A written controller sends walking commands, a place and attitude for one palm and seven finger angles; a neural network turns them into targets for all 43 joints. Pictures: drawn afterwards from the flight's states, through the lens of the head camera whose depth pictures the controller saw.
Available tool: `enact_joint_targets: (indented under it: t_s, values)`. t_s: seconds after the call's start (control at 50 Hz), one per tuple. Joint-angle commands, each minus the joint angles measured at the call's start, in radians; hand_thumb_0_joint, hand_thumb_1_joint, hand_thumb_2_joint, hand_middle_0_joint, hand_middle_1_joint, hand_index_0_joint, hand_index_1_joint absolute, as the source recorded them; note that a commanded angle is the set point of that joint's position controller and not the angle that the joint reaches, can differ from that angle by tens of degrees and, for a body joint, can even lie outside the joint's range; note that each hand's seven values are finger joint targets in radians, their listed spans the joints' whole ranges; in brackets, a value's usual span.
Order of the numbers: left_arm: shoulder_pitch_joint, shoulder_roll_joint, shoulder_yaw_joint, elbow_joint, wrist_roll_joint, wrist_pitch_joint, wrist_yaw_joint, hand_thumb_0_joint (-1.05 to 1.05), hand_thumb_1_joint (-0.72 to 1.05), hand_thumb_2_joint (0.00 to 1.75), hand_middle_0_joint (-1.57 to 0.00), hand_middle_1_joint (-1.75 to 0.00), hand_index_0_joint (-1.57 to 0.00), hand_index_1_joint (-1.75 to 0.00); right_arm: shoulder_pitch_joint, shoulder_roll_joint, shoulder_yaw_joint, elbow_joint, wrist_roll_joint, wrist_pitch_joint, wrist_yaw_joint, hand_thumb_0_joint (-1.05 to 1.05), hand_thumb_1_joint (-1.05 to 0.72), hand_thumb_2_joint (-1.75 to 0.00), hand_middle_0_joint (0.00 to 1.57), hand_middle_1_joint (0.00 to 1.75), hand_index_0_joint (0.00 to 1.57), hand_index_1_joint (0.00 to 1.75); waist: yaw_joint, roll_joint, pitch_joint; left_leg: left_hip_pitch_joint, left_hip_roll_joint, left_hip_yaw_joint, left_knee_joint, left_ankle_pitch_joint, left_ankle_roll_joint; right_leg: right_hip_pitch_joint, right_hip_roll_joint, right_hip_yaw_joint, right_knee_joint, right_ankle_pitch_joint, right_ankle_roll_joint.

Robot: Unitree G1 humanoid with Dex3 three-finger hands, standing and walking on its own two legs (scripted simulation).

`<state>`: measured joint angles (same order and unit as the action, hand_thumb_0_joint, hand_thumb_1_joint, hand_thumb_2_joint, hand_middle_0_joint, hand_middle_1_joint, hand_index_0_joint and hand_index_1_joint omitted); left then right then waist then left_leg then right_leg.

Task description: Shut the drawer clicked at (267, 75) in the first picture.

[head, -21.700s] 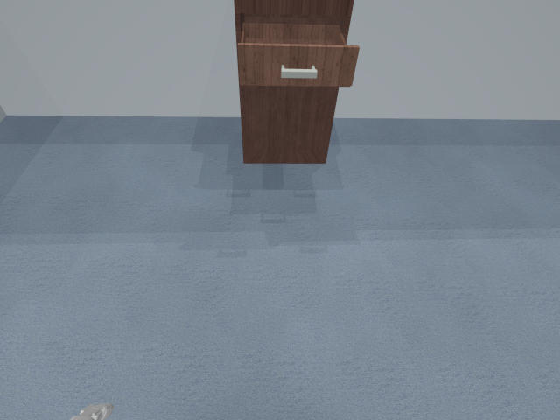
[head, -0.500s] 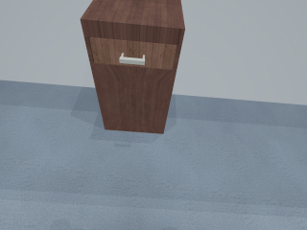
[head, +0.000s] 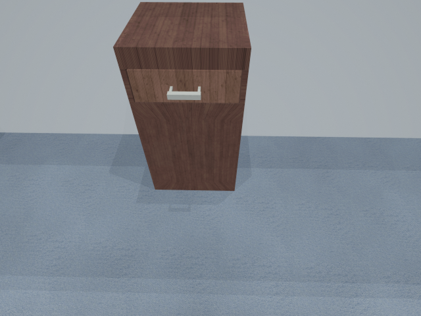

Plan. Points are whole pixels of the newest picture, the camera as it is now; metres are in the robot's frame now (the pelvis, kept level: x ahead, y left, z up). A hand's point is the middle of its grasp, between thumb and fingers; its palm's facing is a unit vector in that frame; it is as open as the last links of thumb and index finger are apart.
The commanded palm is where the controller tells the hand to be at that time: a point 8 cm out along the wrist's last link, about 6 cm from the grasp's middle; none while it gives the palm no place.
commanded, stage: let the arm hang, fingers relaxed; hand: left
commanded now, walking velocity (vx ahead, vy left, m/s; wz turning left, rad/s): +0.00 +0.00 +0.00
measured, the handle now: (184, 92) +0.87 +0.15 -0.08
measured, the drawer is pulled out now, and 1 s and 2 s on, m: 0.00 0.00 0.00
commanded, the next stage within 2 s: look to check the result in 0.28 s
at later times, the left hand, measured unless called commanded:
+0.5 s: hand out of the picture +0.00 +0.14 -0.18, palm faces +0.03 -0.98 -0.17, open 7.4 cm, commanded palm none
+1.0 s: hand out of the picture +0.02 +0.14 -0.17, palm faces +0.03 -0.98 -0.20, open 7.4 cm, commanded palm none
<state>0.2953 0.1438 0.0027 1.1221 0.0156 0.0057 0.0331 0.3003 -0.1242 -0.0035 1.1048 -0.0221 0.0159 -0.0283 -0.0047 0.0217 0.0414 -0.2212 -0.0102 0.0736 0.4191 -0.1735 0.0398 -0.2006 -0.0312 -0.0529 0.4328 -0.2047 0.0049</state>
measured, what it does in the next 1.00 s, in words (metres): stands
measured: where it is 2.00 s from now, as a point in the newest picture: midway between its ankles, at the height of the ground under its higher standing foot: outside the picture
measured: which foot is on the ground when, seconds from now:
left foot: down 0.00-1.00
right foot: down 0.00-1.00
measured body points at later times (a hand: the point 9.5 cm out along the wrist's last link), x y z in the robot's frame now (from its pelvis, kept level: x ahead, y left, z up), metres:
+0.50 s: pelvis +0.01 -0.02 +0.00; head +0.03 -0.03 +0.45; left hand +0.00 +0.19 -0.16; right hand -0.01 -0.22 -0.17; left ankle +0.04 +0.09 -0.74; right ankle +0.02 -0.12 -0.74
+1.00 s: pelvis +0.02 -0.03 +0.00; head +0.04 -0.04 +0.45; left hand +0.02 +0.19 -0.16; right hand +0.01 -0.24 -0.16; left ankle +0.04 +0.09 -0.74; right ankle +0.02 -0.12 -0.74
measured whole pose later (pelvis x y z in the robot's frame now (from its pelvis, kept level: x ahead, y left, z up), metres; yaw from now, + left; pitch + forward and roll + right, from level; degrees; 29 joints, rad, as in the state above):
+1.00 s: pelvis +0.02 -0.03 +0.00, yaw +0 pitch -2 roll +0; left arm 0.26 0.13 0.02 1.15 0.01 -0.01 0.04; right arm 0.27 -0.13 -0.01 1.15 -0.02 0.01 -0.04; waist -0.01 0.02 0.06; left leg -0.17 0.03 0.06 0.40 -0.19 -0.01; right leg -0.14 0.01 -0.07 0.40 -0.23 -0.04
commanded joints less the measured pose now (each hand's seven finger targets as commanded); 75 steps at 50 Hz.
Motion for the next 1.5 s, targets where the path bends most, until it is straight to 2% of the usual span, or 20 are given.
enact_joint_targets:
  t_s: [0.0,0.1,0.14,0.22,0.38,0.5,0.62,0.76,0.98,1.28,1.48]
  values:
    - [0.071,0.086,0.022,-0.009,-0.003,-0.012,0.006,0.0,0.9,0.9,-0.2,-0.3,-0.2,-0.3,0.082,-0.083,-0.024,-0.011,0.005,-0.016,-0.005,0.0,-0.9,-0.9,0.2,0.3,0.2,0.3,0.002,-0.02,0.07,-0.02,0.114,-0.134,-0.127,-0.102,0.009,-0.065,-0.06,0.068,-0.098,-0.071,-0.044]
    - [0.066,0.077,0.025,-0.006,-0.005,-0.015,0.007,0.0,0.9,0.9,-0.2,-0.3,-0.2,-0.3,0.088,-0.066,-0.023,0.0,0.005,-0.019,-0.008,0.0,-0.9,-0.9,0.2,0.3,0.2,0.3,0.002,-0.007,0.053,-0.003,0.11,-0.12,-0.113,-0.059,0.005,-0.053,-0.062,0.073,-0.1,-0.048,-0.046]
    - [0.062,0.076,0.025,-0.003,-0.006,-0.015,0.007,0.0,0.9,0.9,-0.2,-0.3,-0.2,-0.3,0.09,-0.06,-0.022,0.003,0.004,-0.017,-0.008,0.0,-0.9,-0.9,0.2,0.3,0.2,0.3,0.001,0.013,0.069,-0.007,0.106,-0.116,-0.111,-0.061,0.003,-0.057,-0.062,0.079,-0.105,-0.05,-0.047]
    - [0.064,0.072,0.025,-0.001,-0.007,-0.019,0.007,0.0,0.9,0.9,-0.2,-0.3,-0.2,-0.3,0.095,-0.057,-0.023,0.008,0.005,-0.017,-0.01,0.0,-0.9,-0.9,0.2,0.3,0.2,0.3,-0.002,-0.016,0.054,0.02,0.104,-0.104,-0.091,-0.017,0.0,-0.055,-0.065,0.084,-0.112,-0.031,-0.051]
    - [0.065,0.074,0.027,0.005,-0.007,-0.024,0.01,0.0,0.9,0.9,-0.2,-0.3,-0.2,-0.3,0.098,-0.059,-0.024,0.017,0.008,-0.02,-0.013,0.0,-0.9,-0.9,0.2,0.3,0.2,0.3,-0.002,-0.014,0.035,0.043,0.108,-0.096,-0.073,0.05,-0.004,-0.032,-0.066,0.085,-0.113,0.017,-0.052]
    - [0.068,0.069,0.027,0.011,-0.008,-0.026,0.011,0.0,0.9,0.9,-0.2,-0.3,-0.2,-0.3,0.092,-0.056,-0.025,0.023,0.007,-0.019,-0.014,0.0,-0.9,-0.9,0.2,0.3,0.2,0.3,-0.006,-0.024,0.038,0.058,0.11,-0.09,-0.07,0.05,-0.006,-0.033,-0.069,0.088,-0.125,0.024,-0.053]
    - [0.06,0.069,0.028,0.012,-0.008,-0.025,0.011,0.0,0.9,0.9,-0.2,-0.3,-0.2,-0.3,0.083,-0.057,-0.024,0.026,0.006,-0.017,-0.015,0.0,-0.9,-0.9,0.2,0.3,0.2,0.3,-0.006,-0.004,0.063,0.05,0.11,-0.09,-0.078,0.03,-0.01,-0.041,-0.065,0.093,-0.134,0.002,-0.055]
    - [0.052,0.079,0.03,0.011,-0.008,-0.027,0.009,0.0,0.9,0.9,-0.2,-0.3,-0.2,-0.3,0.07,-0.073,-0.027,0.023,0.006,-0.02,-0.015,0.0,-0.9,-0.9,0.2,0.3,0.2,0.3,-0.005,-0.023,0.044,0.064,0.112,-0.092,-0.078,0.04,-0.009,-0.03,-0.068,0.091,-0.136,0.013,-0.055]
    - [0.028,0.107,0.039,0.002,-0.006,-0.031,0.008,0.0,0.9,0.9,-0.2,-0.3,-0.2,-0.3,0.048,-0.101,-0.031,0.021,0.007,-0.023,-0.016,0.0,-0.9,-0.9,0.2,0.3,0.2,0.3,-0.003,-0.013,0.031,0.073,0.119,-0.091,-0.077,0.075,-0.012,-0.002,-0.07,0.091,-0.137,0.065,-0.057]
    - [-0.016,0.146,0.043,-0.005,-0.006,-0.032,0.003,0.0,0.9,0.9,-0.2,-0.3,-0.2,-0.3,0.007,-0.143,-0.033,0.014,0.005,-0.022,-0.014,0.0,-0.9,-0.9,0.2,0.3,0.2,0.3,-0.005,-0.014,0.039,0.082,0.12,-0.095,-0.086,0.064,-0.017,-0.003,-0.074,0.1,-0.159,0.055,-0.059]
    - [-0.046,0.179,0.046,-0.009,-0.006,-0.036,0.0,0.0,0.9,0.9,-0.2,-0.3,-0.2,-0.3,-0.023,-0.175,-0.035,0.009,0.005,-0.025,-0.013,0.0,-0.9,-0.9,0.2,0.3,0.2,0.3,-0.005,-0.015,0.01,0.1,0.127,-0.095,-0.094,0.093,-0.018,0.022,-0.078,0.099,-0.153,0.115,-0.058]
